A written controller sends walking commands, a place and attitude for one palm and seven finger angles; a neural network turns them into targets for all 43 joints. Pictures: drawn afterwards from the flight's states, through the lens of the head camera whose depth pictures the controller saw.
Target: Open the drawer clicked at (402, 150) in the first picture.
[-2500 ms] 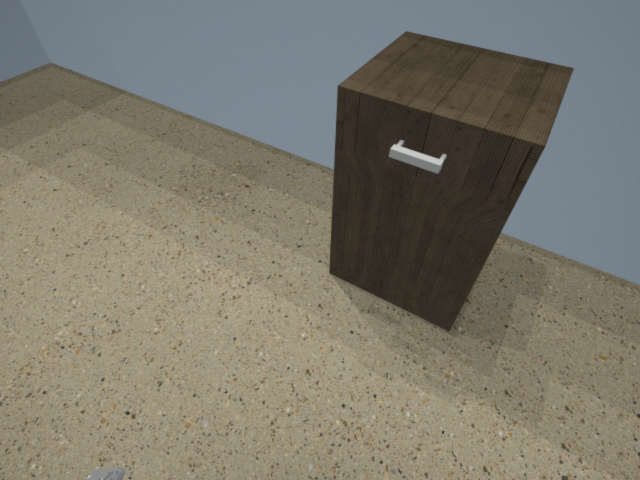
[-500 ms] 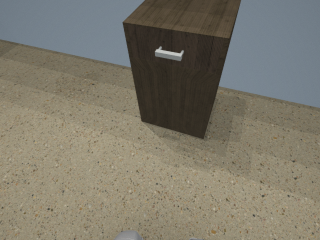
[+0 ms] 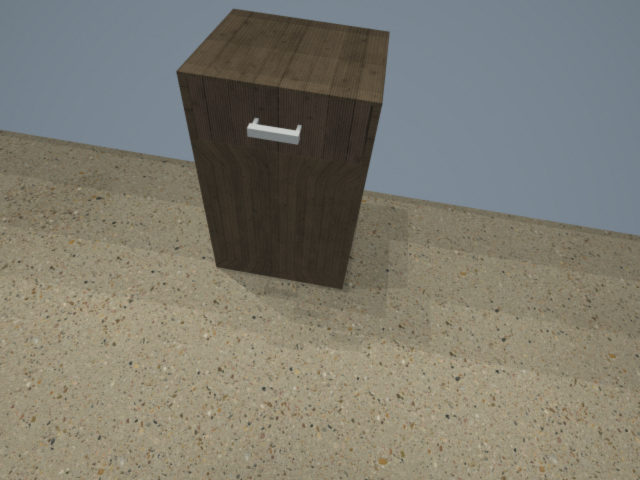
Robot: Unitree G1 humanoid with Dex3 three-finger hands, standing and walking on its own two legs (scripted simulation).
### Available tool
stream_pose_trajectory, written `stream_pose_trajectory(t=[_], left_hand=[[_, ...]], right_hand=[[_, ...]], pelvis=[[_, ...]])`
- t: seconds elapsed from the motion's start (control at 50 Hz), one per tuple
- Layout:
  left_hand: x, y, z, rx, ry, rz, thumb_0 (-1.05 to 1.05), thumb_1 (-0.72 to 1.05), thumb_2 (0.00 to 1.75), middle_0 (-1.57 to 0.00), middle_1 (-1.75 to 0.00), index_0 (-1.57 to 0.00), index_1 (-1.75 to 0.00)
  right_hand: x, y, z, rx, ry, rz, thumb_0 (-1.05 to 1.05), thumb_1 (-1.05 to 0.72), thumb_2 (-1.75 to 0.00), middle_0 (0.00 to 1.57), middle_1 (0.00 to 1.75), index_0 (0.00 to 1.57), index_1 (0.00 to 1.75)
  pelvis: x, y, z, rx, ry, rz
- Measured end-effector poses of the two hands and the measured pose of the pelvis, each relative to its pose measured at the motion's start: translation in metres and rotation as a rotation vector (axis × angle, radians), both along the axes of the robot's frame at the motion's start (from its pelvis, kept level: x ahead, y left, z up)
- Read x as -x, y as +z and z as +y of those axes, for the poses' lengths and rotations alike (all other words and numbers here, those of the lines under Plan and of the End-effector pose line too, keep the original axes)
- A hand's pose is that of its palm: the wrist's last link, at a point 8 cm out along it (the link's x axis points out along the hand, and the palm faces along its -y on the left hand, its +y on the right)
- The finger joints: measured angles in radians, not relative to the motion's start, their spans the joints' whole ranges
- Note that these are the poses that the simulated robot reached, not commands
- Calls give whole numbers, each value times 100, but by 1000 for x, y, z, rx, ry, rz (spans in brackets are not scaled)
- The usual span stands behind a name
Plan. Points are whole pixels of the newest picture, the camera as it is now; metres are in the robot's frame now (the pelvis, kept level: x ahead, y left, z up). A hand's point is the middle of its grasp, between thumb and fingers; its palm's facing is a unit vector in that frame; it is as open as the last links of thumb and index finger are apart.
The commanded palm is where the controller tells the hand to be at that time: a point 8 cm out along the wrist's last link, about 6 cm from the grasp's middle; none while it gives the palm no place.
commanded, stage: take the last steps up to it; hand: left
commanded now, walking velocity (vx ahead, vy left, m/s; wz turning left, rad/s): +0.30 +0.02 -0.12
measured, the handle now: (275, 129) +0.90 +0.17 -0.08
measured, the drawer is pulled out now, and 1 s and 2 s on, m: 0.00 0.00 0.00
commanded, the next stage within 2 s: come to a stop and stand still in 1.04 s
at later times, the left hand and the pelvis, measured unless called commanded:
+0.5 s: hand out of the picture +0.06 +0.16 -0.17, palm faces +0.01 -0.98 -0.21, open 7.2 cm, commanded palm none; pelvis +0.06 -0.02 +0.00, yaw -3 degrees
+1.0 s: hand (196, 371) +0.30 +0.22 -0.16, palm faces -0.01 -0.98 -0.21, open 7.3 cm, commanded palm none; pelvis +0.24 +0.03 +0.00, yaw -4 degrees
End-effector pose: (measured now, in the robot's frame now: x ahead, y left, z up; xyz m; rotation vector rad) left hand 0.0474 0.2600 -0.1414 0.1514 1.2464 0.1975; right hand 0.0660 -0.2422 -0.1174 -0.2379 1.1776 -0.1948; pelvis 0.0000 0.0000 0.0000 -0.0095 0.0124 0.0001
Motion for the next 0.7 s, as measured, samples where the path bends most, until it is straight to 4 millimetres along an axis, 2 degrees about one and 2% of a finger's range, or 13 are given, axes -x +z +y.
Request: stream_pose_trajectory(t=[0.12,0.22,0.28,0.32,0.36,0.42,0.48,0.6,0.66,0.7], left_hand=[[-15,7,-2,5,-68,0,1,91,90,-20,-30,-20,-30],[-37,10,-26,18,-145,1,1,91,90,-20,-30,-20,-30],[-53,6,-45,17,-166,-41,1,91,90,-20,-30,-20,-30],[-55,6,-56,23,-147,-62,1,91,90,-20,-30,-20,-30],[-49,8,-60,20,-103,-67,0,92,90,-20,-30,-20,-30],[-33,10,-55,4,-67,-13,0,94,90,-20,-30,-20,-30],[-14,7,-51,10,-44,76,0,94,90,-20,-30,-20,-30],[11,-4,-41,58,15,244,0,92,90,-20,-30,-20,-30],[9,-16,-30,85,45,310,1,91,90,-20,-30,-20,-30],[1,-26,-21,98,50,346,1,91,90,-20,-30,-20,-30]], right_hand=[[44,-5,10,-33,-69,65,0,-90,-90,20,30,20,30],[90,-18,9,-83,-157,157,0,-90,-90,20,30,20,30],[119,-32,4,-115,-195,244,0,-90,-90,20,30,20,30],[129,-36,1,-129,-196,311,0,-90,-90,20,30,20,30],[128,-33,-2,-135,-189,351,0,-90,-90,20,30,20,30],[105,-27,-8,-132,-180,333,1,-91,-90,20,30,20,30],[68,-23,-11,-124,-167,274,1,-91,-90,19,30,20,30],[-33,-19,0,-101,-97,142,1,-91,-90,19,30,19,30],[-90,-21,13,-76,-49,71,0,-91,-90,19,30,19,30],[-121,-26,23,-51,-31,16,0,-91,-90,19,30,20,30]], pelvis=[[-1,5,3,5,-50,-10],[-9,4,-6,2,-78,-14],[-16,-6,-17,-10,-83,-17],[-21,-7,-21,3,-68,-26],[-29,-4,-24,1,-60,-30],[-43,2,-25,-6,-53,-31],[-59,4,-23,-8,-46,-29],[-99,-1,-4,6,-35,-24],[-126,-11,12,14,-32,-23],[-142,-21,24,14,-38,-24]])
